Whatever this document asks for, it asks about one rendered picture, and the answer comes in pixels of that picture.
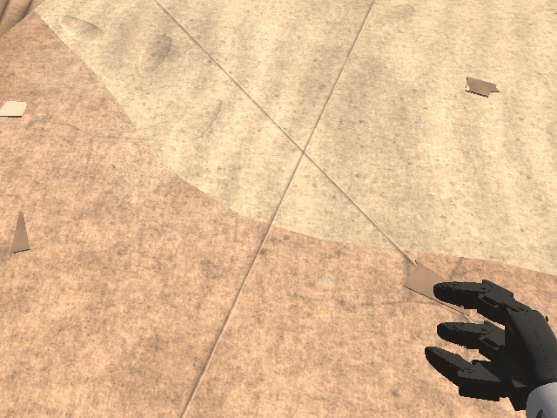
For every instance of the right robot hand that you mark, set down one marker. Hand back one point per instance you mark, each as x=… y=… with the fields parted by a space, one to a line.
x=522 y=357

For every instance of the robot right forearm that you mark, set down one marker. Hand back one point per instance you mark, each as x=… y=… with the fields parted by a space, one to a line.
x=542 y=402

